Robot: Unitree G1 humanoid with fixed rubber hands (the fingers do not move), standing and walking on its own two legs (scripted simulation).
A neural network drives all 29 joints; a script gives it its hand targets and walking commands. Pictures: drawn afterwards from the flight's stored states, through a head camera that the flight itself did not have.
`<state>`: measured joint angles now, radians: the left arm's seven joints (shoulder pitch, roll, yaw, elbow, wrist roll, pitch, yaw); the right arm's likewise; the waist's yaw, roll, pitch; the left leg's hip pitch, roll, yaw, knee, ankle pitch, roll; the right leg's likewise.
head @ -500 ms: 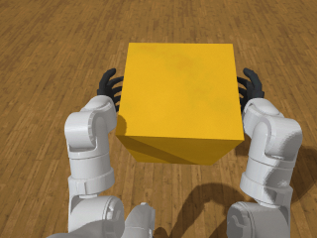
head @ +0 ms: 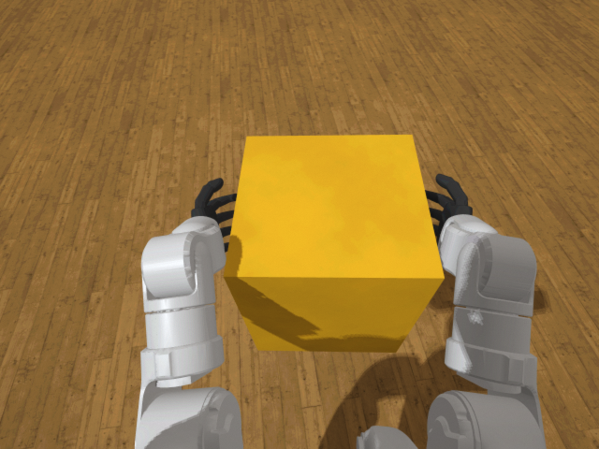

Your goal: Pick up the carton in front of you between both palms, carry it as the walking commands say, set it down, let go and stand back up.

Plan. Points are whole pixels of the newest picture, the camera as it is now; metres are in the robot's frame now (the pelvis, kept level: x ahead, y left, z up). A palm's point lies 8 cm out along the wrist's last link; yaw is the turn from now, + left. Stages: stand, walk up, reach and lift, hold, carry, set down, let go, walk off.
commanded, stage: carry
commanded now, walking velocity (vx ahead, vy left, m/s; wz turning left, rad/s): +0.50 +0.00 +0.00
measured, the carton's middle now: (327, 253) +0.36 -0.02 +0.04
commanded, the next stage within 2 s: none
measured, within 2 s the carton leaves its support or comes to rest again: neither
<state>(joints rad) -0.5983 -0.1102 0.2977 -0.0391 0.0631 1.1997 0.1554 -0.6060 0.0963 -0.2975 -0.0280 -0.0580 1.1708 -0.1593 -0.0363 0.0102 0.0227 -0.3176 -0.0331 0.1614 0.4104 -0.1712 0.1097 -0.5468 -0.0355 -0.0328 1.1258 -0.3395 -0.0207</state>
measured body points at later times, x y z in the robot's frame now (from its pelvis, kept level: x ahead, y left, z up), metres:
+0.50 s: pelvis +0.33 -0.06 +0.01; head +0.34 -0.08 +0.46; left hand +0.58 +0.11 +0.08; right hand +0.62 -0.19 +0.08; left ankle +0.27 +0.08 -0.66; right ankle +0.36 -0.12 -0.74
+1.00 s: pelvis +0.65 +0.01 +0.00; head +0.65 +0.02 +0.45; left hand +0.91 +0.15 +0.06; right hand +0.91 -0.15 +0.07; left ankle +0.72 +0.08 -0.74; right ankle +0.54 -0.12 -0.64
